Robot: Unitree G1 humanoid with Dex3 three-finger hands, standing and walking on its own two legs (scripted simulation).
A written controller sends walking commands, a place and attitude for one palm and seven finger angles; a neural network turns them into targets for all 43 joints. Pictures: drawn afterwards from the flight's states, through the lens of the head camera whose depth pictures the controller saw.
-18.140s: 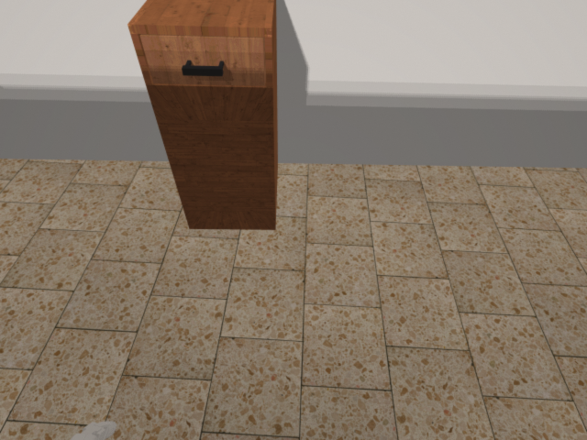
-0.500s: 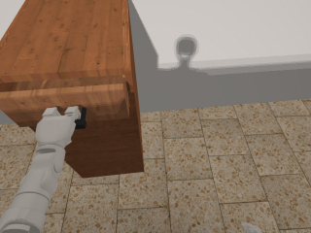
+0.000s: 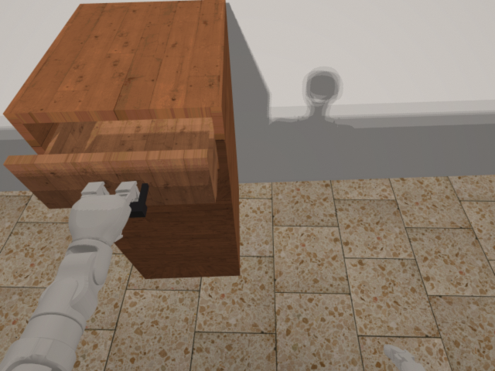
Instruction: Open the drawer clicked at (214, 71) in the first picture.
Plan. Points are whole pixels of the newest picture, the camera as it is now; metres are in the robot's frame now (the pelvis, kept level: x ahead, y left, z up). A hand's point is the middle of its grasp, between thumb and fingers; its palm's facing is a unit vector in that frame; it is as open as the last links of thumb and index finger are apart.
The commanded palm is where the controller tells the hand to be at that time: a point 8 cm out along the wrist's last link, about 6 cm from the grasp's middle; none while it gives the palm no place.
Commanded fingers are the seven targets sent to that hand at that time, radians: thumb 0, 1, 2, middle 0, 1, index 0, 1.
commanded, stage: pull the drawer open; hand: left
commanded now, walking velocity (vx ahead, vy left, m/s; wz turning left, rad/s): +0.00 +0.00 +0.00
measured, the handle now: (116, 200) +0.39 +0.26 +0.02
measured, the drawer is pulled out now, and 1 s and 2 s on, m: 0.10 0.27 0.30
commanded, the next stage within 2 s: open the thumb to release the handle in 1.36 s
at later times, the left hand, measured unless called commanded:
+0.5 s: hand (107, 262) +0.28 +0.25 +0.00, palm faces +0.00 -0.07 -1.00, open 5.4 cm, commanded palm +0.23 +0.27 +0.06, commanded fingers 0.00 0.90 0.90 -0.40 -1.35 -0.40 -1.35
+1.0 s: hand (86, 346) +0.16 +0.24 +0.00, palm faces -0.05 -0.09 -1.00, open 5.5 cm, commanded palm +0.11 +0.25 +0.06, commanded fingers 0.00 0.90 0.90 -0.40 -1.35 -0.40 -1.35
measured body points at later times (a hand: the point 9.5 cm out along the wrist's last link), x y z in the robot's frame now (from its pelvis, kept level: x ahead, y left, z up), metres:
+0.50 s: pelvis +0.00 +0.00 +0.00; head +0.05 -0.02 +0.45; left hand +0.28 +0.25 +0.05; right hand +0.12 -0.27 -0.11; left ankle -0.02 +0.11 -0.71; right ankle -0.02 -0.11 -0.71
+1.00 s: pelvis +0.01 -0.01 -0.01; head +0.04 -0.03 +0.44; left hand +0.16 +0.24 +0.06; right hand +0.24 -0.21 -0.09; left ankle -0.02 +0.11 -0.71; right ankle -0.02 -0.11 -0.71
